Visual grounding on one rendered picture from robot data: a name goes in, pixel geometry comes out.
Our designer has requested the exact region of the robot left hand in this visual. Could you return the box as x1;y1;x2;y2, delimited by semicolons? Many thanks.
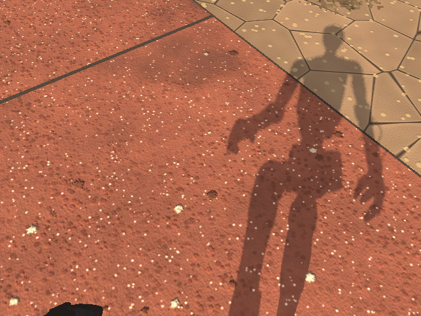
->
44;302;103;316

